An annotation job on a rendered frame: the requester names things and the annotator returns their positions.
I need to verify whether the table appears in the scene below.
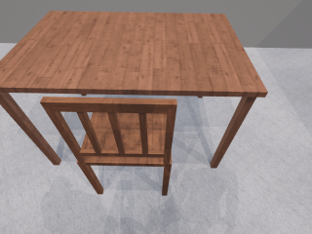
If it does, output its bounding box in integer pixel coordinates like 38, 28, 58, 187
0, 11, 268, 169

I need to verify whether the chair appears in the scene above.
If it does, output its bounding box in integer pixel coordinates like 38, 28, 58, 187
40, 97, 177, 196

